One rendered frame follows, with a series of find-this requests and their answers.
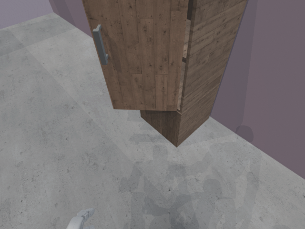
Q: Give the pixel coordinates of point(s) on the handle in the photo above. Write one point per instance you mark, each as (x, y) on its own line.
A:
(100, 46)

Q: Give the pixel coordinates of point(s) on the robot left hand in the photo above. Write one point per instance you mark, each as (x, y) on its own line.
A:
(78, 221)

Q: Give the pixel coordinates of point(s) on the cupboard door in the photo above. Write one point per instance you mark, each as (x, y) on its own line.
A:
(144, 40)

